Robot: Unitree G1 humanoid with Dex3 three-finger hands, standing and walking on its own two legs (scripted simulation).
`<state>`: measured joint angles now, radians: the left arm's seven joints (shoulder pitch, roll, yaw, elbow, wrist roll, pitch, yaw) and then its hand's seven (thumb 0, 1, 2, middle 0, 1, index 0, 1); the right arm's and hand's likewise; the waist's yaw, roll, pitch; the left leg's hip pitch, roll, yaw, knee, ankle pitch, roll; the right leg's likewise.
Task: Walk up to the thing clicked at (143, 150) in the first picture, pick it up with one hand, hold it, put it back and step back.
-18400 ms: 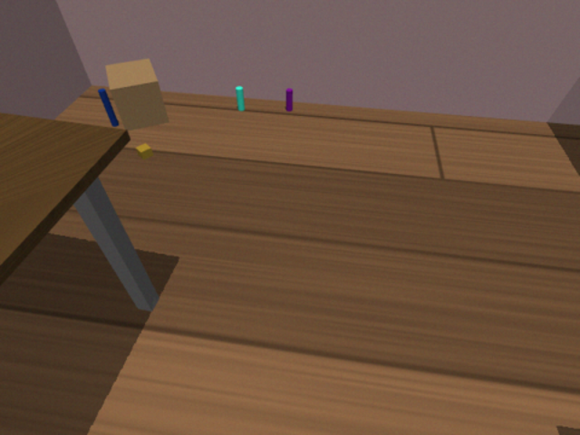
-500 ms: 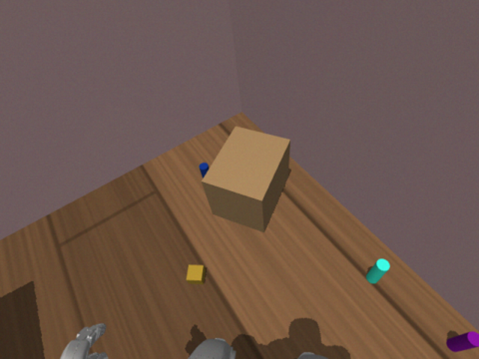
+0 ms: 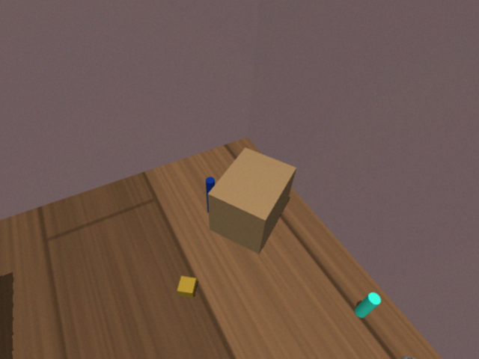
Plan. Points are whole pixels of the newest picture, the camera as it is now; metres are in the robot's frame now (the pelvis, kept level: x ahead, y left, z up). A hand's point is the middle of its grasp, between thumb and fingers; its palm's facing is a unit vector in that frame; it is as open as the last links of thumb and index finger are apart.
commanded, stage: walk up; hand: left
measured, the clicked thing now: (187, 286) +0.54 +0.22 -0.72
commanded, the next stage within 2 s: none
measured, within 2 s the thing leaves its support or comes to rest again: neither
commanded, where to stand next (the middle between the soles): +0.11 +0.00 m, yaw -2 degrees
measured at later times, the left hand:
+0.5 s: hand out of the picture +0.10 +0.26 -0.15, palm faces +0.01 -0.91 -0.41, open 7.4 cm
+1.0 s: hand out of the picture +0.00 +0.26 -0.10, palm faces -0.03 -0.87 -0.50, open 7.4 cm
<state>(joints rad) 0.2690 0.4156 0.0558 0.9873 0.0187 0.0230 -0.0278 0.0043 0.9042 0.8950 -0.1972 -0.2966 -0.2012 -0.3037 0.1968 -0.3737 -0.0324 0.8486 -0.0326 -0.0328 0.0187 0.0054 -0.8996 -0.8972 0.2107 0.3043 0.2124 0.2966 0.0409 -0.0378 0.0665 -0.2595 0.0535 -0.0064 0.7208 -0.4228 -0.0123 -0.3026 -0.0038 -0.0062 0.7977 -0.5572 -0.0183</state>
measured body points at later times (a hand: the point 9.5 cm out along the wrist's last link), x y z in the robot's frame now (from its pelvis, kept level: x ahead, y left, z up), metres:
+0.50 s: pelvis +0.05 -0.01 +0.00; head +0.12 -0.01 +0.44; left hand +0.10 +0.31 -0.12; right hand +0.16 -0.31 -0.13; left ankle +0.16 +0.10 -0.72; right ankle +0.00 -0.12 -0.70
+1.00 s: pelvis -0.04 -0.03 +0.01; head +0.00 -0.07 +0.46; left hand +0.00 +0.30 -0.07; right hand +0.02 -0.35 -0.13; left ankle -0.03 +0.15 -0.64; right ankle -0.04 -0.13 -0.72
